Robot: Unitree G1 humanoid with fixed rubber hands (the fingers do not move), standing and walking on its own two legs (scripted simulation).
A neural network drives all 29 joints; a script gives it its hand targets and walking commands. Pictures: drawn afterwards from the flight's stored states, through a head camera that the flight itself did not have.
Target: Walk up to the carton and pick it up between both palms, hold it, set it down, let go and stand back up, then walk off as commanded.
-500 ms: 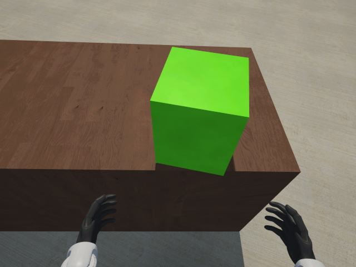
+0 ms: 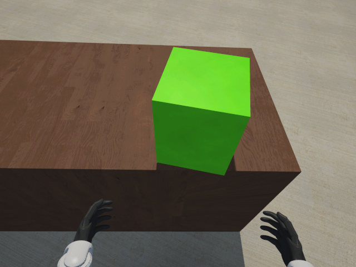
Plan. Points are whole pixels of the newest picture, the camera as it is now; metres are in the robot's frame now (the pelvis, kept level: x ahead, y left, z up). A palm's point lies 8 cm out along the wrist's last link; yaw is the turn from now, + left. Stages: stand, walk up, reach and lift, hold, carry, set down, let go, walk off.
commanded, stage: set down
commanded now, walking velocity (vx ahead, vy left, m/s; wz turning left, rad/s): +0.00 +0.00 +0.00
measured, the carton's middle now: (199, 113) +0.48 -0.01 +0.04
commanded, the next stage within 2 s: let go in 0.60 s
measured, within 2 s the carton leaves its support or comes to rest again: neither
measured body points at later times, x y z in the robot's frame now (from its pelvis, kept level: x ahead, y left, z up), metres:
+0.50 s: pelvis +0.00 +0.00 +0.00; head +0.03 +0.02 +0.45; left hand +0.16 +0.24 -0.09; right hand +0.17 -0.22 -0.08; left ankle +0.01 +0.13 -0.75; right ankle -0.02 -0.09 -0.75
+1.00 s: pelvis +0.01 +0.00 +0.00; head +0.04 +0.02 +0.45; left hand +0.17 +0.24 -0.10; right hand +0.18 -0.22 -0.09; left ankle +0.01 +0.13 -0.75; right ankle -0.02 -0.09 -0.75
